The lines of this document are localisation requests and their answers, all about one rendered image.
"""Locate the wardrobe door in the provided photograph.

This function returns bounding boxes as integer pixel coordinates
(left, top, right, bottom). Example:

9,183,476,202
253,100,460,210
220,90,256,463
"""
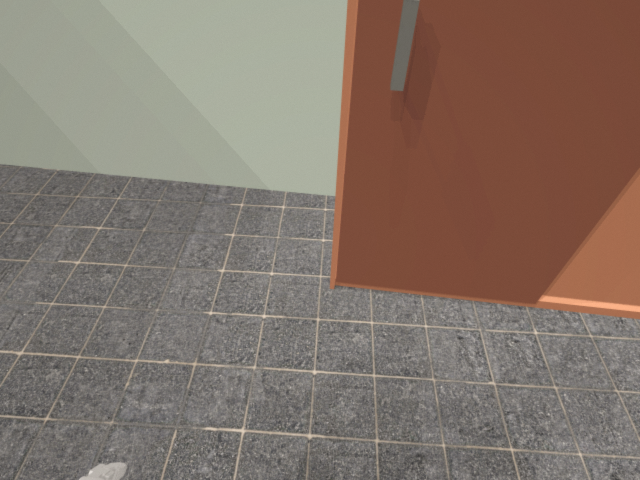
336,0,640,304
543,168,640,306

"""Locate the handle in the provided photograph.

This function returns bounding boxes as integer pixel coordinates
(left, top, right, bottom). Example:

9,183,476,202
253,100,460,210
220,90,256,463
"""
390,0,420,91

